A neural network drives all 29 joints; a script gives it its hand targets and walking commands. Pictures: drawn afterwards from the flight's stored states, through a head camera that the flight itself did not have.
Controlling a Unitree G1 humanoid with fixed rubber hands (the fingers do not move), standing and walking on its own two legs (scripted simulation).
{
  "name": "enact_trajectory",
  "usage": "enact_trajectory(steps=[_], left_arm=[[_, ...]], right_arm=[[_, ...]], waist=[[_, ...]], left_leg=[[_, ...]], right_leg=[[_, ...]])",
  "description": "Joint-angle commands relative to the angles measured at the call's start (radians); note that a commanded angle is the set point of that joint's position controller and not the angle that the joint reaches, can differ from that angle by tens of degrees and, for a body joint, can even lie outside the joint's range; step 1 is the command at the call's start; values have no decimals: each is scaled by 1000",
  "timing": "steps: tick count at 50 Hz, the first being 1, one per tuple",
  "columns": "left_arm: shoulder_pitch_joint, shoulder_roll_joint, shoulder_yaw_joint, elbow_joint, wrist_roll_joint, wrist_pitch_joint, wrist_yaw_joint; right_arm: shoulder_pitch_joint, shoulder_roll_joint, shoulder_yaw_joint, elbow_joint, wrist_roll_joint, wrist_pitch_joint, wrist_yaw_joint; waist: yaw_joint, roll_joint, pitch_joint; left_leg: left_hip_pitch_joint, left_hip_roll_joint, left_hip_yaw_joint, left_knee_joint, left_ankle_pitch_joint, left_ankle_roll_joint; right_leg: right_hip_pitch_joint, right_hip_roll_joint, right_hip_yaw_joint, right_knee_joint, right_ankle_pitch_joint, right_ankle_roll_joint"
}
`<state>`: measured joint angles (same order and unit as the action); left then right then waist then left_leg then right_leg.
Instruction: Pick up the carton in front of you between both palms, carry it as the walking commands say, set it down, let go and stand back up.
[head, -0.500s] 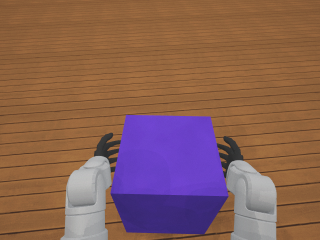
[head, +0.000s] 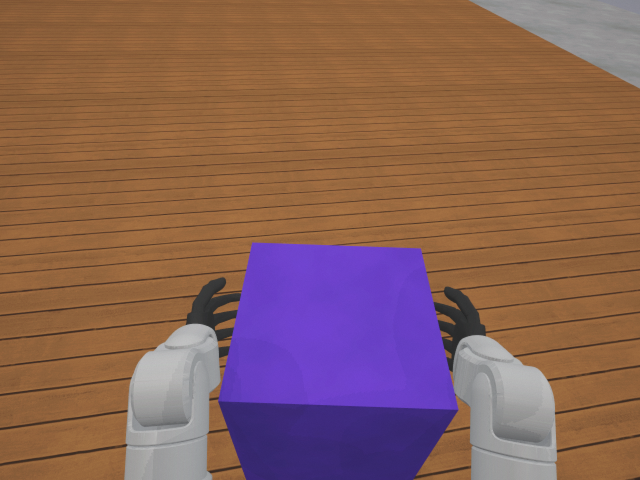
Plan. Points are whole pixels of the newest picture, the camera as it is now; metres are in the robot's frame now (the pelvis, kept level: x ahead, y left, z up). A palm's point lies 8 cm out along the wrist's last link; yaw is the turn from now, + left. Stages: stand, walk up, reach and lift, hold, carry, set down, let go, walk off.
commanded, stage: carry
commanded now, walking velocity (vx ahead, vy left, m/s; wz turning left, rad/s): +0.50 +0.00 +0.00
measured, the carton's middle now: (331, 369) +0.28 -0.01 +0.02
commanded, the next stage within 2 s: none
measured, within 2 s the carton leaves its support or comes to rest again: neither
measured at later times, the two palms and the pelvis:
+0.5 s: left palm (254, 197) +0.56 +0.12 +0.08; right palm (425, 203) +0.57 -0.17 +0.07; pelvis +0.30 -0.04 +0.00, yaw +2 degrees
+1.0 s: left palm (257, 154) +0.71 +0.14 +0.07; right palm (405, 161) +0.71 -0.16 +0.07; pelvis +0.45 -0.01 -0.02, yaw +0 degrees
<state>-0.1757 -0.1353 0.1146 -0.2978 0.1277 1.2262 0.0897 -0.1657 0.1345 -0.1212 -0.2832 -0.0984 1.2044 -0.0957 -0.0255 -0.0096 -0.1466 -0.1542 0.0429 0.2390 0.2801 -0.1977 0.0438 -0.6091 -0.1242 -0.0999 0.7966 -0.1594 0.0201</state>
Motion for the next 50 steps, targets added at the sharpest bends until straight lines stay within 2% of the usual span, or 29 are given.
enact_trajectory(steps=[1, 7, 8, 9, 10, 11, 12, 13, 14, 15, 16, 17, 18, 22, 25, 27, 29, 30, 31, 32, 33, 34, 36, 37, 38, 39, 43, 46, 50], left_arm=[[-431, -896, -706, -35, -387, -7, -240], [-427, -865, -701, -20, -398, 7, -257], [-421, -865, -697, -12, -399, 7, -261], [-404, -867, -692, 3, -398, 5, -264], [-391, -870, -687, 17, -398, 0, -267], [-378, -858, -678, 38, -386, -11, -271], [-372, -887, -678, 55, -391, -24, -274], [-397, -914, -688, 18, -408, -32, -276], [-412, -945, -699, -2, -423, -42, -278], [-429, -971, -710, -25, -431, -52, -279], [-437, -982, -720, -45, -438, -61, -279], [-433, -985, -727, -60, -445, -67, -281], [-415, -982, -731, -70, -448, -71, -283], [-343, -940, -731, -94, -445, -77, -294], [-335, -894, -725, -131, -436, -69, -289], [-334, -860, -715, -139, -425, -54, -280], [-340, -819, -702, -131, -409, -32, -270], [-335, -797, -694, -113, -396, -21, -266], [-355, -780, -694, -110, -391, -5, -261], [-370, -768, -700, -111, -398, 13, -256], [-389, -767, -707, -115, -403, 22, -257], [-414, -788, -714, -102, -409, 25, -259], [-436, -841, -722, -78, -414, 17, -264], [-447, -861, -725, -77, -417, 13, -265], [-460, -884, -729, -78, -417, 6, -266], [-474, -889, -726, -86, -419, 4, -266], [-425, -884, -714, -60, -414, 0, -265], [-409, -887, -707, -47, -407, -6, -266], [-422, -894, -708, -60, -410, -12, -267]], right_arm=[[-463, 893, 710, -55, 410, 11, 277], [-420, 877, 696, -13, 371, 16, 272], [-424, 881, 698, -9, 369, 15, 271], [-424, 884, 701, -5, 368, 15, 270], [-416, 881, 705, -4, 366, 14, 268], [-439, 884, 719, -29, 372, 18, 267], [-469, 890, 730, -56, 384, 17, 268], [-492, 923, 744, -50, 391, 5, 270], [-492, 949, 749, -59, 398, -8, 271], [-488, 971, 757, -61, 398, -22, 270], [-470, 991, 763, -58, 395, -34, 267], [-452, 1002, 765, -63, 391, -44, 262], [-422, 1003, 765, -64, 382, -53, 257], [-340, 979, 769, -91, 351, -68, 238], [-374, 933, 775, -157, 367, -54, 236], [-381, 897, 768, -173, 376, -32, 239], [-369, 856, 750, -156, 376, -7, 246], [-371, 826, 736, -144, 375, 7, 250], [-377, 803, 718, -117, 370, 17, 254], [-357, 802, 701, -72, 364, 20, 258], [-334, 815, 688, -47, 364, 19, 261], [-343, 838, 679, -37, 366, 20, 262], [-372, 888, 681, -26, 371, 17, 266], [-387, 908, 685, -24, 374, 12, 268], [-424, 922, 694, -42, 383, 8, 271], [-443, 934, 701, -41, 388, 6, 271], [-419, 918, 705, -44, 380, 5, 263], [-419, 916, 714, -46, 379, 4, 262], [-438, 924, 726, -65, 387, 0, 262]], waist=[[8, 129, -116], [5, 166, -39], [12, 165, -51], [27, 133, -88], [41, 72, -166], [56, -151, -251], [57, -364, -279], [48, -260, -266], [49, -163, -265], [46, -65, -248], [42, -38, -241], [38, -65, -242], [35, -95, -242], [32, -149, -212], [39, -174, -190], [38, -157, -172], [22, -83, -136], [24, -47, -146], [23, 81, -195], [15, 204, -257], [13, 238, -262], [16, 213, -262], [21, 161, -260], [18, 145, -264], [20, 95, -251], [17, 67, -252], [22, 22, -279], [24, 8, -276], [25, -6, -259]], left_leg=[[156, 227, -153, -161, 65, 72], [216, 215, -89, -68, 237, 44], [204, 206, -67, 4, 290, 33], [160, 172, -16, 145, 366, 10], [29, 142, 7, 333, 357, -22], [-247, 59, -8, 646, 169, -79], [-502, -47, -72, 865, -246, -94], [-579, -1, -180, 996, -283, -61], [-574, 38, -210, 1024, -265, -41], [-543, 71, -225, 970, -210, -35], [-498, 95, -233, 876, -157, -38], [-452, 89, -206, 802, -128, -43], [-418, 74, -183, 738, -117, -50], [-345, 30, -103, 445, -34, -69], [-276, 5, -64, 312, 113, -71], [-195, 7, -47, 220, 214, -70], [-40, 18, -25, 51, 381, -72], [82, 87, -80, 66, 522, -70], [217, 236, -218, 153, 932, -18], [321, 308, -307, 173, 988, 79], [269, 318, -350, 115, 864, 104], [243, 298, -340, 86, 757, 97], [173, 227, -244, 96, 602, 37], [135, 198, -205, 109, 525, 12], [133, 173, -159, 147, 525, 3], [117, 162, -156, 179, 580, 1], [111, 150, -144, 269, 716, 18], [91, 143, -132, 297, 739, 18], [55, 133, -120, 308, 661, 10]], right_leg=[[-11, 12, -41, -163, 94, 1], [90, 41, -108, -324, 100, -32], [168, 59, -137, -351, 68, -39], [316, 100, -184, -383, 27, -45], [550, 76, -139, -367, -21, -52], [788, -173, 278, -454, -181, -149], [917, -303, 590, -577, -88, -240], [910, -307, 529, -554, 69, -240], [847, -286, 425, -520, 242, -227], [769, -266, 321, -510, 335, -192], [709, -242, 238, -526, 341, -156], [673, -223, 164, -536, 358, -131], [650, -206, 112, -541, 392, -124], [625, -142, -48, -517, 531, -120], [605, -124, -93, -487, 565, -102], [572, -110, -110, -439, 475, -79], [494, -73, -128, -336, 332, -27], [416, -56, -117, -284, 212, 0], [329, -12, -87, -187, -51, 39], [254, 7, -30, -170, -260, 52], [264, 17, -22, -169, -341, 50], [290, 21, -1, -226, -353, 44], [382, 12, 0, -390, -189, 38], [427, -2, 0, -411, -108, 38], [419, -25, 9, -396, -22, 36], [444, -34, 3, -362, 75, 33], [454, -33, -2, -307, 250, 30], [448, -32, 1, -292, 320, 27], [460, -38, 8, -293, 367, 21]])
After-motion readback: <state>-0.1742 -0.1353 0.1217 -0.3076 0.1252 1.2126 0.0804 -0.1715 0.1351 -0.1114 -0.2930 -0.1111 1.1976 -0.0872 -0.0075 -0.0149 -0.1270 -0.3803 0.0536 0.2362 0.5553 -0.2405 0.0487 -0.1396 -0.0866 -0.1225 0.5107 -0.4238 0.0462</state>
